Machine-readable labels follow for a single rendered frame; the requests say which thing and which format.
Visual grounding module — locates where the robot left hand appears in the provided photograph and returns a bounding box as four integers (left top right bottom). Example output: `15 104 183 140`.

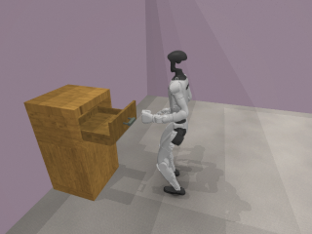
141 110 153 124

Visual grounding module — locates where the handle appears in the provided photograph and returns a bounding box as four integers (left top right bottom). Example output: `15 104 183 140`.
123 117 136 126

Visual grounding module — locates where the left robot upper arm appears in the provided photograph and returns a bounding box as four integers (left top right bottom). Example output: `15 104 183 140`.
169 81 189 119

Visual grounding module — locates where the right robot shin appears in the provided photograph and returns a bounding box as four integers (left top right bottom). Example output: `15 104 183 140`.
159 144 176 171

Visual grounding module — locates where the cabinet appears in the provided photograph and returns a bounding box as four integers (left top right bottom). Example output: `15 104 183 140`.
24 84 119 201

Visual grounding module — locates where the left robot forearm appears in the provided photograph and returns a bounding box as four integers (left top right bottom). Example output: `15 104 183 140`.
152 110 187 124

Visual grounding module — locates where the right robot upper arm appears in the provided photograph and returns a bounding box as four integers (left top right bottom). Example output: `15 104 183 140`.
184 74 192 102

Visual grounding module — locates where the robot right hand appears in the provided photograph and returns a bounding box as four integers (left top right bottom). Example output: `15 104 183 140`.
156 108 171 115

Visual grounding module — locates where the robot right thigh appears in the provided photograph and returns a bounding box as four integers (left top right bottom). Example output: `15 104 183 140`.
160 122 174 146

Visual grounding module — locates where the drawer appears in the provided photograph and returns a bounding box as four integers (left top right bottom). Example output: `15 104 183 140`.
78 100 137 146

